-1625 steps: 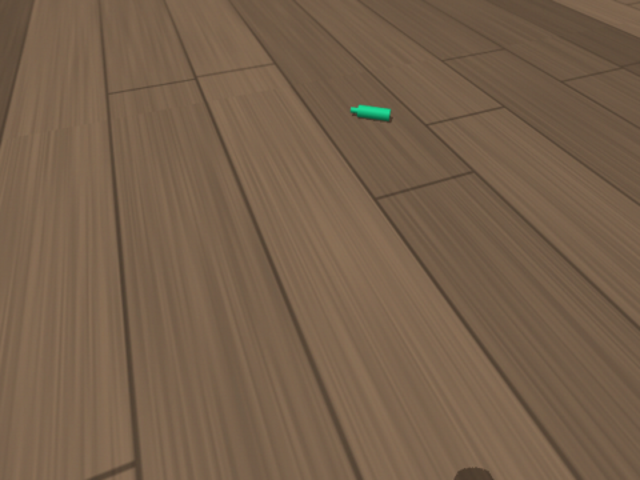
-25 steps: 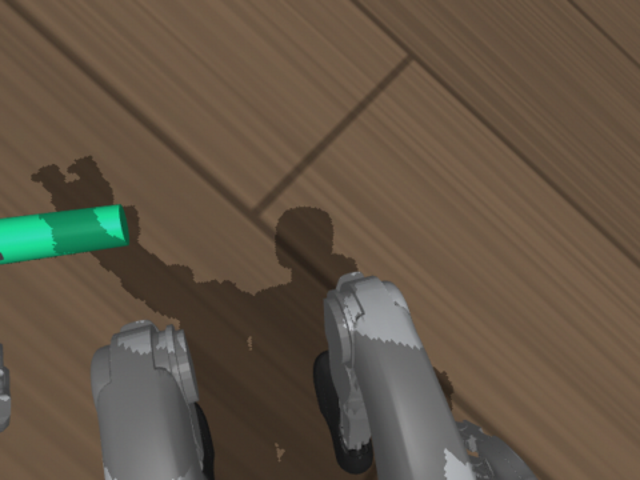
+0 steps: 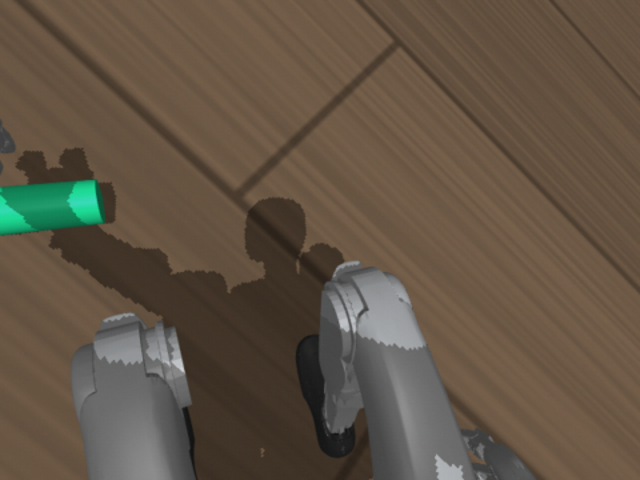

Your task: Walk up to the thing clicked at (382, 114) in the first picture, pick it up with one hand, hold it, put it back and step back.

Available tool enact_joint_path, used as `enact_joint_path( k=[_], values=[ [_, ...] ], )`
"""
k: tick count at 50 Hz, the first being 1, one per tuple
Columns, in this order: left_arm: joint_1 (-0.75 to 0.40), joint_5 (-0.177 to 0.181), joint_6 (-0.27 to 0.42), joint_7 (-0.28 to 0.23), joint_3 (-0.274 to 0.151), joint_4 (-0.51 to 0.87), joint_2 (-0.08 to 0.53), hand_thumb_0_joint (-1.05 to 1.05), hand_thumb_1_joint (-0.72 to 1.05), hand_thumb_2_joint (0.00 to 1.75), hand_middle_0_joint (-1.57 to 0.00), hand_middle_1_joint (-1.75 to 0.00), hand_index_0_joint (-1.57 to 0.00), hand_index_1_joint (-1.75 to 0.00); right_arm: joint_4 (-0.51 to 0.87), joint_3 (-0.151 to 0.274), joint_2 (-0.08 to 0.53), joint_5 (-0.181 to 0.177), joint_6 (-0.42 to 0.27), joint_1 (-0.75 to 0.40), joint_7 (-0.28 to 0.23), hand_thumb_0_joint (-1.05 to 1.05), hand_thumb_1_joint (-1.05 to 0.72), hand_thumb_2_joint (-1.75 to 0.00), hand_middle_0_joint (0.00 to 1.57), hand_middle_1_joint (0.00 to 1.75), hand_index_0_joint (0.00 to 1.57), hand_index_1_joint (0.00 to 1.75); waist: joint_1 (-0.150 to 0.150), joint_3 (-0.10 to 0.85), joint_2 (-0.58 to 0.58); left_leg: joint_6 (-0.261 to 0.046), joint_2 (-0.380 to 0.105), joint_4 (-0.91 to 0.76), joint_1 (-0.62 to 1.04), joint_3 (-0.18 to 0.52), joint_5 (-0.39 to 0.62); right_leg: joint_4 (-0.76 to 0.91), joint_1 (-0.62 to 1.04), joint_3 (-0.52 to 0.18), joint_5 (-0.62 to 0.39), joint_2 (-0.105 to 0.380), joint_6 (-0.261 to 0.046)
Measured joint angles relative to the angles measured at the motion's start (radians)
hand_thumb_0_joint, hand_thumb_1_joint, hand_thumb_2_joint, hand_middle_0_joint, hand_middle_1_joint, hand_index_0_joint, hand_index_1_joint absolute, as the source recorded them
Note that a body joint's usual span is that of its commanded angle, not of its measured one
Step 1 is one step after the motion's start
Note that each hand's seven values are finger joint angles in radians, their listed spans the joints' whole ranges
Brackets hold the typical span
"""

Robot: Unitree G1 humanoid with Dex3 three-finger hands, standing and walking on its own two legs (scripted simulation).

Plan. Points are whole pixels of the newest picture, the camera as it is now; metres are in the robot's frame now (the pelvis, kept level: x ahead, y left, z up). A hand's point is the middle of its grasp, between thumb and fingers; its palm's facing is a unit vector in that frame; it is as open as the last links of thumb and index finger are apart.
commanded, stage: home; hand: left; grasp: from above
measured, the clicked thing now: (9, 210) +0.51 +0.32 -0.29
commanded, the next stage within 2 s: none
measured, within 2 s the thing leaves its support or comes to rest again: neither
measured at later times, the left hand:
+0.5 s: hand out of the picture +0.41 +0.29 -0.02, palm faces -0.35 -0.50 -0.79, open 9.4 cm
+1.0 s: hand out of the picture +0.26 +0.22 +0.19, palm faces +0.07 -0.94 -0.34, open 7.4 cm
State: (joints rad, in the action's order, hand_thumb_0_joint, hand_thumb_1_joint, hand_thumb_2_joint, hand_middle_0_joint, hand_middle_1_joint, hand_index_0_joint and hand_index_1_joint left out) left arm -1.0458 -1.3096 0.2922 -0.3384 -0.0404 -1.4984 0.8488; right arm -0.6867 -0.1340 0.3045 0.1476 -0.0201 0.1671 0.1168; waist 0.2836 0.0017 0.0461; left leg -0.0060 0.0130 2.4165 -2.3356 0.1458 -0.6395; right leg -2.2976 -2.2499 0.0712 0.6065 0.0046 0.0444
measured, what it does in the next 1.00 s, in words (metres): rises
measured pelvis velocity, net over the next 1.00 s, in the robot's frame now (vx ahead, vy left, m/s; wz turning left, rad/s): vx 0.04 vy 0.00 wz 0.12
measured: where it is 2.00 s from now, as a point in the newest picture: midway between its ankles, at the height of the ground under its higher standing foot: (258, 447)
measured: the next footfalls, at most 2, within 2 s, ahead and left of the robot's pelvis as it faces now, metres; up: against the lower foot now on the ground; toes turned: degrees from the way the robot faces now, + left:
none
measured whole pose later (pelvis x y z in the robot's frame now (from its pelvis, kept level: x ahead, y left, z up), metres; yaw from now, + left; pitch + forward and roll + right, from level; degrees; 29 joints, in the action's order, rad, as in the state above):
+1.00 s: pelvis +0.04 +0.00 +0.28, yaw +7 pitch +22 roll -4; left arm 0.12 -0.05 -0.35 -0.07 -0.03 -0.16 0.31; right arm -0.54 -0.05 0.21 -0.05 -0.11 0.14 -0.08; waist 0.07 0.20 -0.03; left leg 0.01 -0.02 1.50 -1.31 0.08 -0.58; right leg -1.43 -1.26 0.06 0.55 0.02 0.02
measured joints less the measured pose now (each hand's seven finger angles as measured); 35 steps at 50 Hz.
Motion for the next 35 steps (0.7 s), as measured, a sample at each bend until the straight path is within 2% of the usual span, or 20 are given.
enact_joint_path(
  k=[3,6,8,11,13,15,18,22,25,29,35],
  values=[
    [-0.003,-0.018,-0.012,-0.039,-0.028,0.013,0.007,0.0,-0.48,0.99,-0.11,-1.0,-0.11,-1.0,-0.008,-0.005,-0.02,0.008,-0.013,0.013,0.005,0.0,-0.91,-0.89,0.2,0.3,0.2,0.3,0.01,-0.004,-0.001,-0.003,0.003,0.018,-0.024,0.0,-0.003,-0.015,-0.019,-0.001,0.005,0.001,0.0],
    [0.022,-0.01,-0.042,-0.061,-0.059,0.067,-0.001,0.0,-0.44,0.98,-0.15,-0.96,-0.15,-0.96,-0.013,0.002,-0.041,0.007,-0.022,0.032,0.013,0.0,-0.9,-0.89,0.2,0.3,0.2,0.3,0.013,0.009,-0.012,-0.005,0.003,0.025,-0.039,-0.003,-0.013,-0.023,-0.034,-0.003,0.016,0.001,-0.001],
    [0.048,0.015,-0.07,-0.066,-0.077,0.116,-0.018,0.0,-0.39,0.97,-0.18,-0.91,-0.17,-0.91,-0.016,0.014,-0.053,0.002,-0.024,0.044,0.019,0.0,-0.9,-0.89,0.2,0.3,0.2,0.3,0.008,0.027,-0.025,-0.006,0.002,0.019,-0.039,-0.008,-0.022,-0.02,-0.036,-0.007,0.025,0.002,0.001],
    [0.085,0.079,-0.119,-0.047,-0.088,0.181,-0.056,0.0,-0.3,0.95,-0.21,-0.82,-0.19,-0.83,-0.019,0.034,-0.066,-0.014,-0.024,0.055,0.028,0.0,-0.9,-0.89,0.2,0.3,0.2,0.3,-0.009,0.06,-0.048,-0.009,-0.002,-0.006,-0.019,-0.016,-0.039,0.001,-0.022,-0.014,0.039,0.003,0.008],
    [0.113,0.142,-0.154,-0.013,-0.089,0.223,-0.086,0.0,-0.22,0.92,-0.22,-0.75,-0.2,-0.76,-0.018,0.053,-0.07,-0.029,-0.021,0.061,0.034,0.0,-0.9,-0.89,0.2,0.3,0.2,0.3,-0.027,0.084,-0.066,-0.01,-0.005,-0.034,0.006,-0.022,-0.049,0.025,-0.001,-0.018,0.048,0.004,0.011],
    [0.157,0.219,-0.19,0.036,-0.085,0.285,-0.12,0.0,-0.14,0.91,-0.23,-0.69,-0.21,-0.7,-0.013,0.073,-0.07,-0.047,-0.015,0.066,0.038,0.0,-0.9,-0.89,0.2,0.3,0.2,0.3,-0.049,0.109,-0.084,-0.01,-0.008,-0.07,0.041,-0.03,-0.058,0.058,0.029,-0.023,0.056,0.005,0.012],
    [0.259,0.346,-0.242,0.125,-0.067,0.415,-0.169,0.0,0.01,0.89,-0.23,-0.61,-0.21,-0.62,0.002,0.095,-0.06,-0.077,0.004,0.065,0.037,0.0,-0.9,-0.89,0.2,0.3,0.2,0.3,-0.084,0.143,-0.107,-0.011,-0.016,-0.137,0.112,-0.04,-0.069,0.12,0.091,-0.028,0.063,0.005,0.015],
    [0.417,0.535,-0.3,0.25,-0.04,0.614,-0.227,0.0,0.25,0.89,-0.23,-0.51,-0.21,-0.53,0.031,0.11,-0.037,-0.109,0.022,0.047,0.018,0.0,-0.9,-0.89,0.2,0.3,0.2,0.3,-0.126,0.164,-0.115,-0.011,-0.025,-0.239,0.224,-0.051,-0.068,0.215,0.192,-0.033,0.057,0.002,0.013],
    [0.536,0.651,-0.32,0.319,-0.028,0.774,-0.273,0.0,0.44,0.89,-0.23,-0.45,-0.21,-0.46,0.058,0.126,-0.023,-0.127,0.024,0.031,-0.004,0.01,-0.9,-0.89,0.2,0.3,0.2,0.3,-0.157,0.173,-0.102,-0.008,-0.029,-0.314,0.301,-0.056,-0.055,0.286,0.264,-0.033,0.044,0.002,0.007],
    [0.681,0.766,-0.334,0.34,-0.019,0.949,-0.336,0.0,0.66,0.9,-0.22,-0.38,-0.21,-0.38,0.085,0.149,-0.011,-0.147,0.02,0.003,-0.035,0.01,-0.91,-0.89,0.2,0.3,0.2,0.3,-0.188,0.19,-0.08,-0.001,-0.027,-0.402,0.398,-0.057,-0.036,0.369,0.36,-0.029,0.029,0.007,-0.001],
    [0.834,0.879,-0.406,0.31,-0.017,1.082,-0.406,0.0,0.81,0.9,-0.22,-0.33,-0.21,-0.33,0.116,0.157,-0.019,-0.17,-0.005,-0.062,-0.08,0.01,-0.91,-0.9,0.2,0.3,0.2,0.3,-0.208,0.198,-0.062,0.007,-0.021,-0.529,0.549,-0.056,-0.004,0.488,0.513,-0.022,0.005,0.016,-0.01]
  ],
)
